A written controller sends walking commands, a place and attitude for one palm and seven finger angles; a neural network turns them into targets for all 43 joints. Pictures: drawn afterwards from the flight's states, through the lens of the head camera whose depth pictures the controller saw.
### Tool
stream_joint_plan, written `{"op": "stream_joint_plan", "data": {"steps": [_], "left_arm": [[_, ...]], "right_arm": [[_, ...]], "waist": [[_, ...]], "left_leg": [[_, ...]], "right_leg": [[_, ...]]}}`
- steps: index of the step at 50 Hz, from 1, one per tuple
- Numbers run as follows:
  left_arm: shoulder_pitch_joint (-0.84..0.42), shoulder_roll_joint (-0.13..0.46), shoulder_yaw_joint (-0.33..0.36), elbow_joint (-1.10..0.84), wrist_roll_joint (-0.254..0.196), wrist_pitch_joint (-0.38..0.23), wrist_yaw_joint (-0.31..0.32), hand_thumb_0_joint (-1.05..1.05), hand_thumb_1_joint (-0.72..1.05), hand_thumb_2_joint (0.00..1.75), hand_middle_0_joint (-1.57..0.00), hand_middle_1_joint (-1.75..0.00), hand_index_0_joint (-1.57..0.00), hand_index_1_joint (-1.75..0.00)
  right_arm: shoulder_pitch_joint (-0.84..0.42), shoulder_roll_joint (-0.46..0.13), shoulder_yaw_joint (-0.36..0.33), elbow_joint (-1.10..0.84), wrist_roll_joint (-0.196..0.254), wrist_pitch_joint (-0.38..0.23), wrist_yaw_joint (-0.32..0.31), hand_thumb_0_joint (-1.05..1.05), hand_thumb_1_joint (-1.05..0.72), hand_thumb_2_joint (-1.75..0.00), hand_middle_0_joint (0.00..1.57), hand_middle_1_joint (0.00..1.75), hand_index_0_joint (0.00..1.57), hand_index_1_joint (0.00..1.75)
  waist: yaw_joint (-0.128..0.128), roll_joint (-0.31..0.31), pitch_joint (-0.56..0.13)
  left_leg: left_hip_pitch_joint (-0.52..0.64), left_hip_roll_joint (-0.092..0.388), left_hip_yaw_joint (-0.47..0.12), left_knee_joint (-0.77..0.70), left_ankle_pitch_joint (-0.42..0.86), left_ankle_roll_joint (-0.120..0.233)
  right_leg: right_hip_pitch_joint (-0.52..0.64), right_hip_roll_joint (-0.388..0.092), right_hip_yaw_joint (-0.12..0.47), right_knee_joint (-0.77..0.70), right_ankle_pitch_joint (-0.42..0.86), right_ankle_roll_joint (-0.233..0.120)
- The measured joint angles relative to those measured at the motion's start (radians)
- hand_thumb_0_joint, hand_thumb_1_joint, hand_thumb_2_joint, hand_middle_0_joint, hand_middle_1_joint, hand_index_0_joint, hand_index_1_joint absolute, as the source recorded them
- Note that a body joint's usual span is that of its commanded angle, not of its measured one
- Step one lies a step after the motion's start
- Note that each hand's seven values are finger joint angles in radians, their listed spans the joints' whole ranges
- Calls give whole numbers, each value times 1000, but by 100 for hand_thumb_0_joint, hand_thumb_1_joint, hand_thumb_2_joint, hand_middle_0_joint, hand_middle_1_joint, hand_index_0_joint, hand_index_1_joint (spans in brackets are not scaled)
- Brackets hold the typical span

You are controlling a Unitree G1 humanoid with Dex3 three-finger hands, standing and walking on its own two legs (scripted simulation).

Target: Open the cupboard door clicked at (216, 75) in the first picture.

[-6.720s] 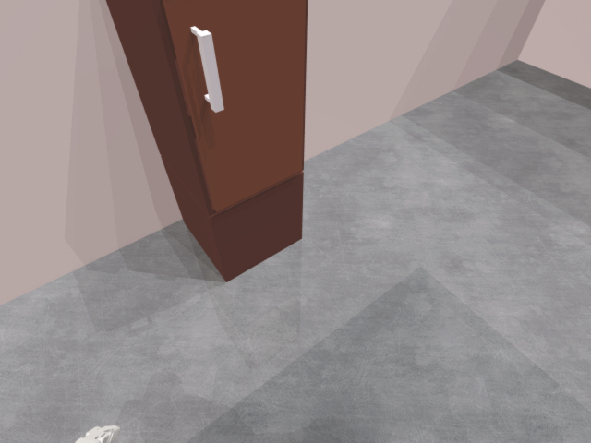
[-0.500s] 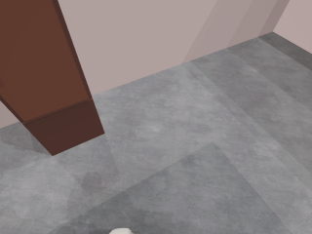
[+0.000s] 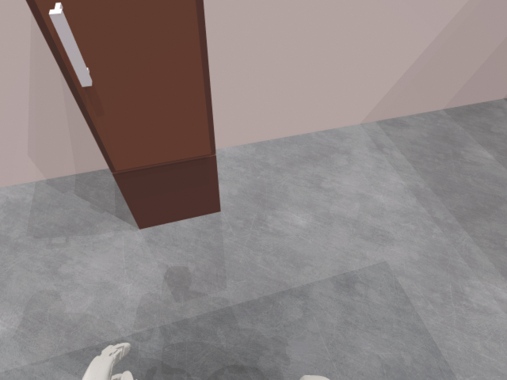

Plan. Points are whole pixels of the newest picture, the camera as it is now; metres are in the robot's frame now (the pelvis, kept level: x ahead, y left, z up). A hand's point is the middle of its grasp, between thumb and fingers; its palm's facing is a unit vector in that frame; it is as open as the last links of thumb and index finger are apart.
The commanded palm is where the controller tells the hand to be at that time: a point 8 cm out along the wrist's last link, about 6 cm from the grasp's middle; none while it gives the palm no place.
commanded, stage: turn to face it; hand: left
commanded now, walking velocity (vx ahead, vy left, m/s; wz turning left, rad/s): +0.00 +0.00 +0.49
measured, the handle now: (73, 46) +0.78 +0.43 +0.10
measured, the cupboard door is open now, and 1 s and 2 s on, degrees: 0 0 0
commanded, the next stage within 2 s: take the last steps up to it in 0.36 s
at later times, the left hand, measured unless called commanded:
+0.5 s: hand out of the picture -0.05 +0.19 -0.18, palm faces +0.27 -0.93 -0.25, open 7.4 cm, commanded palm none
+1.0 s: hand out of the picture +0.06 +0.21 -0.16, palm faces +0.25 -0.95 -0.19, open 7.4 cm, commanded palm none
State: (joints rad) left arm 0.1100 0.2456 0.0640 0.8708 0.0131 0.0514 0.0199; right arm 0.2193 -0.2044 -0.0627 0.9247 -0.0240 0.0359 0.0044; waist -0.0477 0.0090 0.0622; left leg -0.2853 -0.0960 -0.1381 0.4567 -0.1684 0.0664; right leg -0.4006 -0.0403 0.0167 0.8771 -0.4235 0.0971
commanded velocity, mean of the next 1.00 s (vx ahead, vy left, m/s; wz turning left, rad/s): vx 0.17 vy -0.01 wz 0.17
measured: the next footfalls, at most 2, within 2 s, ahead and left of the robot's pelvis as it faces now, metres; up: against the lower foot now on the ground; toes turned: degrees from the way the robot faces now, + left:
right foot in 0.14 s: +0.03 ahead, -0.15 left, +0.00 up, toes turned +5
left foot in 0.52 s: -0.03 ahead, +0.12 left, +0.00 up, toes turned +17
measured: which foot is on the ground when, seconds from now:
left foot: down 0.00-0.12, up 0.14-0.50, down 0.52-1.00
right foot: up 0.00-0.12, down 0.14-0.54, up 0.56-1.00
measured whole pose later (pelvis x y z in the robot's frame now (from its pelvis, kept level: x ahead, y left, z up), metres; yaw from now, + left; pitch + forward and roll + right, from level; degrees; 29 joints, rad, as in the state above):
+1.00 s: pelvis +0.04 +0.01 +0.00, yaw +16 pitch -2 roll +1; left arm 0.20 0.17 0.04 1.03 0.03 0.00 -0.02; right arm 0.42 -0.16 -0.04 1.12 -0.03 -0.03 -0.02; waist -0.05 0.01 0.03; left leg -0.01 -0.01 0.02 0.37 -0.32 0.01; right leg -0.38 -0.08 -0.09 0.64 -0.28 0.04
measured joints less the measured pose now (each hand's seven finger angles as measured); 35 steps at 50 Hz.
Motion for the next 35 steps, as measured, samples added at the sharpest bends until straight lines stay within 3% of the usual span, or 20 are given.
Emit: {"op": "stream_joint_plan", "data": {"steps": [3, 6, 9, 12, 15, 18, 23, 26, 27, 30, 32, 35], "left_arm": [[-9, -17, -9, -17, -4, -8, 2, 1, 91, 90, -20, -30, -20, -30], [6, -26, -20, -34, -7, -24, 4, 1, 91, 90, -20, -30, -20, -30], [30, -42, -28, -30, 4, -32, 7, 0, 91, 90, -21, -30, -20, -30], [68, -58, -31, -12, 6, -26, 8, 0, 91, 90, -21, -30, -20, -30], [97, -63, -32, 12, 9, -32, 8, 1, 91, 90, -21, -30, -20, -30], [118, -65, -34, 31, 14, -39, 6, 1, 91, 90, -21, -30, -20, -30], [155, -53, -31, 61, 22, -44, 0, 1, 90, 90, -21, -30, -20, -30], [181, -35, -24, 89, 15, -37, 2, 1, 90, 90, -21, -30, -21, -30], [187, -22, -19, 100, 10, -30, 1, 1, 90, 90, -21, -30, -20, -30], [205, 0, -11, 144, 11, -1, 1, 1, 91, 90, -21, -30, -20, -30], [208, 6, -10, 171, 15, 4, -11, 1, 91, 90, -20, -30, -20, -30], [205, 7, -13, 184, 18, -12, -26, 1, 91, 90, -20, -30, -20, -30]], "right_arm": [[15, -7, -7, 8, -2, 10, 0, 0, -90, -90, 21, 30, 20, 30], [30, -16, -15, 12, 3, 20, 2, 0, -90, -90, 21, 30, 20, 30], [32, -33, -29, 16, 5, 31, 3, 0, -91, -90, 21, 30, 20, 30], [33, -50, -37, 21, -1, 43, 10, 1, -91, -90, 21, 30, 20, 30], [28, -59, -36, 26, 0, 41, 14, 0, -91, -90, 20, 30, 20, 30], [13, -60, -31, 37, 3, 44, 11, 0, -91, -90, 20, 30, 20, 30], [-40, -52, -13, 52, 13, 39, 5, 1, -91, -90, 20, 30, 20, 30], [-64, -45, 3, 46, 15, 14, 3, 1, -91, -90, 20, 30, 20, 30], [-74, -35, 6, 48, 12, 2, 1, 0, -91, -90, 20, 30, 20, 30], [-82, -4, 24, 42, 2, -24, 0, 0, -91, -90, 20, 30, 20, 30], [-64, 15, 33, 39, 0, -40, -8, 0, -91, -90, 20, 30, 20, 30], [-24, 39, 45, 54, 3, -58, -15, 0, -91, -90, 20, 30, 20, 30]], "waist": [[-9, 18, -3], [-6, 27, -15], [-1, 50, -13], [4, 55, -16], [5, 45, -9], [16, 28, 2], [52, -6, 22], [66, -20, 19], [72, -41, 20], [90, -60, 9], [81, -50, -7], [74, -42, -28]], "left_leg": [[-18, -11, -35, 14, 5, -15], [-49, -31, -60, 54, -5, -37], [-135, -26, -22, 278, -197, -70], [-206, 5, 44, 553, -240, -91], [-214, 54, 80, 656, -217, -114], [-176, 90, 96, 606, -240, -128], [-65, 109, 132, 371, -288, -127], [39, 108, 163, 129, -164, -112], [48, 96, 173, 108, -137, -91], [62, 97, 189, 123, -159, -41], [92, 103, 179, 78, -146, -31], [143, 98, 164, -15, -103, -27]], "right_leg": [[48, 25, 3, -110, 5, -15], [139, 36, -4, -311, 94, -34], [156, 33, -31, -341, 141, -95], [183, 12, -56, -358, 128, -101], [204, -12, -79, -376, 134, -97], [210, -38, -103, -376, 132, -90], [196, -77, -131, -347, 120, -67], [174, -93, -150, -292, 93, -39], [158, -107, -142, -254, 78, -38], [79, -78, -93, -29, -85, -45], [30, -55, -89, 102, -62, -52], [-16, -48, -93, 165, 25, -51]]}}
